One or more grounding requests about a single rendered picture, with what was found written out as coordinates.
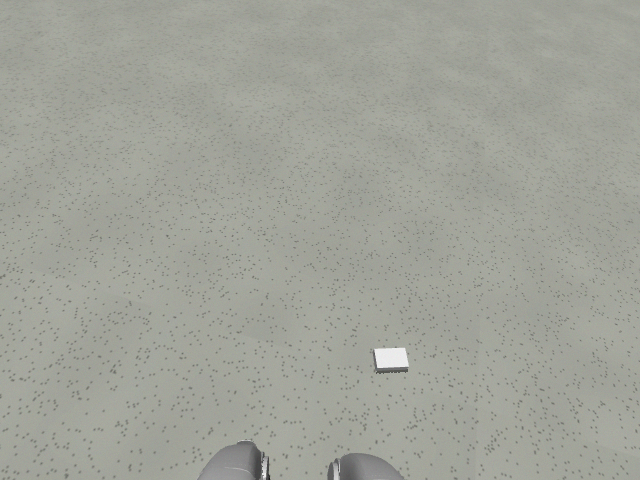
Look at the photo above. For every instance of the small box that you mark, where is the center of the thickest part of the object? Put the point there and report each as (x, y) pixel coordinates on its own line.
(390, 359)

